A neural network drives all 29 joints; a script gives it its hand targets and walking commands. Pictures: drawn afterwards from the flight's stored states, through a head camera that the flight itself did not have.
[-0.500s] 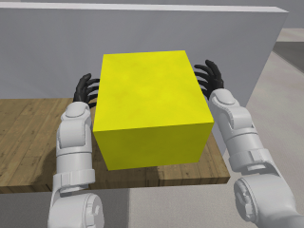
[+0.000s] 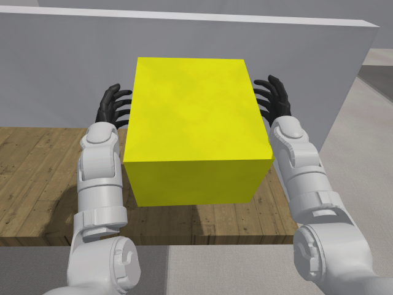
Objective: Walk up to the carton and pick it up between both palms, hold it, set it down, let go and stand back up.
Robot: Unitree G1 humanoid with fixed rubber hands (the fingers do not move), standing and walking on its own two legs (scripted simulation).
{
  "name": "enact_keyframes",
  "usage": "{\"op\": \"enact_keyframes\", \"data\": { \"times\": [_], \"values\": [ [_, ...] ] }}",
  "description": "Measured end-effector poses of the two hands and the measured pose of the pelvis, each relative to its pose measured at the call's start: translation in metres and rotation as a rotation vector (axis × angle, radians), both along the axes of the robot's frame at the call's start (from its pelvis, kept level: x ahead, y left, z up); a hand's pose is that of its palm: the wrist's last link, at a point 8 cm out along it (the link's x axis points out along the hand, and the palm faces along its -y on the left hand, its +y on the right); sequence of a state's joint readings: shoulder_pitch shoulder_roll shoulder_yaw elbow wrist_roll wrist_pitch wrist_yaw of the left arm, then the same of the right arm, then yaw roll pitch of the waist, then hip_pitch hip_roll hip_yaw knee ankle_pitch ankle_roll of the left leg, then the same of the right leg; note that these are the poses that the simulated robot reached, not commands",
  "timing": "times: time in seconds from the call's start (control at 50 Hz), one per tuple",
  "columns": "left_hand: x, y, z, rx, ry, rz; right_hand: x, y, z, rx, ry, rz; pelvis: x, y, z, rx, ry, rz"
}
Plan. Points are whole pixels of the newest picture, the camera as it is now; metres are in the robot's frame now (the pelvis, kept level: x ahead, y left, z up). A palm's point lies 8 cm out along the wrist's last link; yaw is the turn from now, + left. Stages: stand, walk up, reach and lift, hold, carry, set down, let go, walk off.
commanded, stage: set down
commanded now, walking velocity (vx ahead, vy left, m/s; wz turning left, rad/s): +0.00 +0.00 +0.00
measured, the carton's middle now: (193, 129) +0.41 +0.02 +0.17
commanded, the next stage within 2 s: none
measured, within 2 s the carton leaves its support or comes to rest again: neither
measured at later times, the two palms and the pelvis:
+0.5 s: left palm (120, 145) +0.39 +0.18 +0.14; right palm (268, 133) +0.41 -0.15 +0.16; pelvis +0.02 -0.01 +0.00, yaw +1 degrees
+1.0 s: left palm (118, 152) +0.40 +0.19 +0.11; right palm (259, 136) +0.43 -0.14 +0.14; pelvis +0.02 -0.01 +0.00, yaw +0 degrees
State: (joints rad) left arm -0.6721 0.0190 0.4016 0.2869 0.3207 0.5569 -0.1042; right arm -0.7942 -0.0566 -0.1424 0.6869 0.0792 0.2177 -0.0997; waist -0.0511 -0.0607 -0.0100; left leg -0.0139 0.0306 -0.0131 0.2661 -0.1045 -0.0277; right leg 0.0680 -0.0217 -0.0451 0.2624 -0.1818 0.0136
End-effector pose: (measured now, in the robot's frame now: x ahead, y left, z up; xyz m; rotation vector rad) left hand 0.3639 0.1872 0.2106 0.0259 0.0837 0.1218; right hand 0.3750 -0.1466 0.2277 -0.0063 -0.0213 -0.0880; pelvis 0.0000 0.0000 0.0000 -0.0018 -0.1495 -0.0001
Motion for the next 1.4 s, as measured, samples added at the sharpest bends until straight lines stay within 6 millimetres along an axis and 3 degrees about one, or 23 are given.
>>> {"op": "enact_keyframes", "data": {
  "times": [0.08, 0.22, 0.32, 0.5, 0.66, 0.98, 1.4],
  "values": [
    [0.004, 0.007, -0.009, 0.019, 0.005, 0.005, 0.007, 0.006, -0.017, -0.018, 0.002, 0.011, 0.002, 0.001, 0.0, 0.001, -0.002, 0.003],
    [0.009, 0.011, -0.05, 0.04, 0.057, 0.028, 0.019, 0.011, -0.06, -0.043, 0.041, 0.032, 0.008, 0.001, 0.0, -0.004, 0.03, 0.018],
    [0.015, 0.005, -0.071, 0.028, 0.068, 0.04, 0.025, 0.007, -0.075, -0.05, 0.045, 0.03, 0.012, -0.001, 0.0, -0.011, 0.068, 0.022],
    [0.025, -0.007, -0.071, 0.007, 0.072, 0.038, 0.033, -0.004, -0.067, -0.054, 0.047, 0.017, 0.017, -0.006, 0.0, -0.009, 0.083, 0.012],
    [0.026, -0.004, -0.069, 0.0, 0.089, 0.045, 0.039, -0.001, -0.062, -0.064, 0.062, 0.03, 0.019, -0.008, 0.001, -0.003, 0.074, 0.0],
    [0.032, 0.004, -0.097, -0.023, 0.14, 0.061, 0.05, 0.007, -0.087, -0.061, 0.114, 0.053, 0.017, -0.008, 0.001, -0.005, 0.135, -0.007],
    [0.042, 0.005, -0.12, -0.04, 0.183, 0.104, 0.073, 0.011, -0.102, -0.053, 0.156, 0.095, 0.024, -0.01, 0.001, -0.004, 0.219, -0.021]
  ]
}}
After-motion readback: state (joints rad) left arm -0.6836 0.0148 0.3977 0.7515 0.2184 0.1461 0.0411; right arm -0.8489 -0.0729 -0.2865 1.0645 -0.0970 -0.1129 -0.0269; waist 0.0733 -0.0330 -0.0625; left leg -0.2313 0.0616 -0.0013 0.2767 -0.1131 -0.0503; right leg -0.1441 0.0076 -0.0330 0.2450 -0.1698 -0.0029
